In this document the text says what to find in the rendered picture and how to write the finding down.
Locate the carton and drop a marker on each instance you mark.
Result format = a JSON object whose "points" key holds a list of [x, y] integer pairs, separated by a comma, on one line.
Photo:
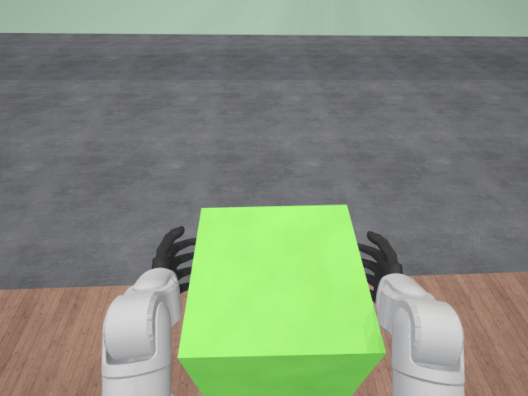
{"points": [[278, 304]]}

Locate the robot left hand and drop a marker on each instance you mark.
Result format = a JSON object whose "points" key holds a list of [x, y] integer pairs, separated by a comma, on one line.
{"points": [[166, 251]]}

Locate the robot right forearm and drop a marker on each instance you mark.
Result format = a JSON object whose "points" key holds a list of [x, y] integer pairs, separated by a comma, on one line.
{"points": [[427, 339]]}

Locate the robot left forearm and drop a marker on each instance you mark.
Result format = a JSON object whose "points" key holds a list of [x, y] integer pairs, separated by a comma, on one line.
{"points": [[136, 337]]}

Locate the robot right hand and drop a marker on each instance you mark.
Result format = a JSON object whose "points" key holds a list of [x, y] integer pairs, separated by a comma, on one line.
{"points": [[386, 257]]}

